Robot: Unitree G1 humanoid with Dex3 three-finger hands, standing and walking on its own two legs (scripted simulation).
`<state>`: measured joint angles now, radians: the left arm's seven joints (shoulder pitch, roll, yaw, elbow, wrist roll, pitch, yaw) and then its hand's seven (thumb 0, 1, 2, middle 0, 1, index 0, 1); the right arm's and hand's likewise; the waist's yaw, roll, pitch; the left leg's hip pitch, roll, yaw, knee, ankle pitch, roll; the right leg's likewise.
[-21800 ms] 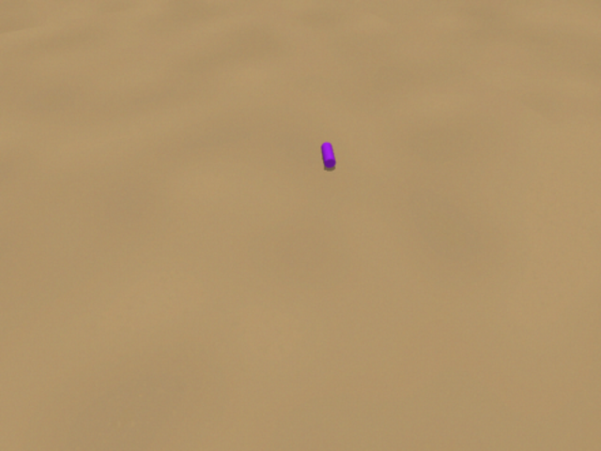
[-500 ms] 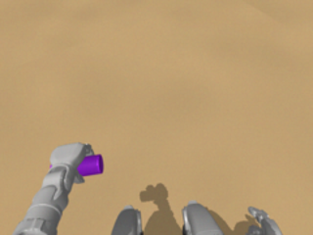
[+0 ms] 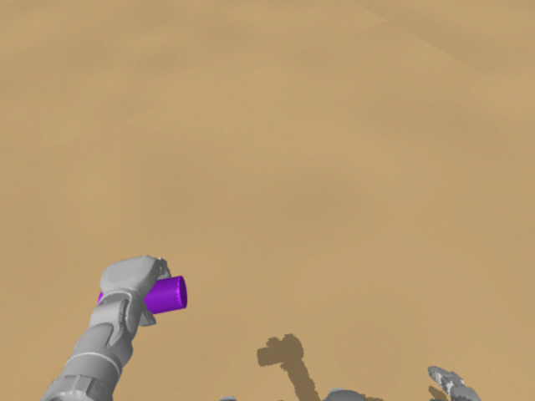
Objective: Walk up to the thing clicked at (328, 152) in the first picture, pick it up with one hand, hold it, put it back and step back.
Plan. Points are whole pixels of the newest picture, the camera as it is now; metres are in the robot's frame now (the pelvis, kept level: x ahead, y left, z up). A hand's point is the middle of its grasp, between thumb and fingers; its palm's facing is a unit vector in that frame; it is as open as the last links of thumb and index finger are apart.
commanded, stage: hold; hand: left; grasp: from above
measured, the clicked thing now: (144, 299) +0.32 +0.23 -0.10
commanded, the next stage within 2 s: crouch in 1.82 s
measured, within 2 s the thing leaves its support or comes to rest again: neither
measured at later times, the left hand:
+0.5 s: hand (136, 293) +0.31 +0.22 -0.04, palm faces -0.46 -0.07 -0.88, open 8.6 cm
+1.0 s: hand (133, 300) +0.29 +0.22 -0.02, palm faces -0.45 -0.06 -0.89, open 8.6 cm
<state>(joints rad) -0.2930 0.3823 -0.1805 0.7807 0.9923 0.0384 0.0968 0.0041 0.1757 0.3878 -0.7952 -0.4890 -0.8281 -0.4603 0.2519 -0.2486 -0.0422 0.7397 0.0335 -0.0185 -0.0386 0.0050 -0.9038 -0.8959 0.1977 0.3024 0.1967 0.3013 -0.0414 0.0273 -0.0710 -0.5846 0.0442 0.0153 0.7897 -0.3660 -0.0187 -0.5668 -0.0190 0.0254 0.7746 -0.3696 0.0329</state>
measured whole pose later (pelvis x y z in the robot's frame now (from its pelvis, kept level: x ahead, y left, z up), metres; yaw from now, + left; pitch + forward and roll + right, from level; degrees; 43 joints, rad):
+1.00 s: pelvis -0.01 +0.00 +0.03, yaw +0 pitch +2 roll +0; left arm -0.24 0.39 -0.21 0.64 0.99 0.03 -0.02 0.00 0.18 0.38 -0.80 -0.48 -0.83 -0.45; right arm 0.19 -0.26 -0.03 0.69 0.06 0.05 -0.05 0.01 -0.91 -0.90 0.20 0.30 0.20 0.30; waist 0.00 0.04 -0.02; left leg -0.33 0.04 0.03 0.54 -0.25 -0.02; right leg -0.33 -0.03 0.04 0.56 -0.27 0.03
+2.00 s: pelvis -0.01 -0.01 +0.03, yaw -1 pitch +1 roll +1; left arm -0.26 0.39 -0.20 0.63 1.00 0.03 -0.04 0.00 0.18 0.39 -0.79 -0.50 -0.82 -0.47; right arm 0.18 -0.25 -0.03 0.69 0.06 0.06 -0.05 0.01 -0.91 -0.90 0.20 0.30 0.20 0.30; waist 0.01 0.04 -0.01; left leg -0.27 0.04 0.04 0.47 -0.22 -0.02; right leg -0.28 -0.03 0.04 0.50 -0.24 0.03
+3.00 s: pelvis -0.07 +0.01 -0.26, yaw -2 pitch +37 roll -5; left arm -0.77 0.56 0.04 1.25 1.19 -0.13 0.33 0.00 0.19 0.40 -0.76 -0.53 -0.79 -0.50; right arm 0.19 -0.23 -0.03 0.75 -0.07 -0.05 0.03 0.00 -0.89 -0.89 0.20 0.30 0.20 0.30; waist -0.16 0.03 -0.18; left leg -1.91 0.03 -0.07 1.89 -0.63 -0.01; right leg -1.85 0.00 0.00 1.85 -0.65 0.05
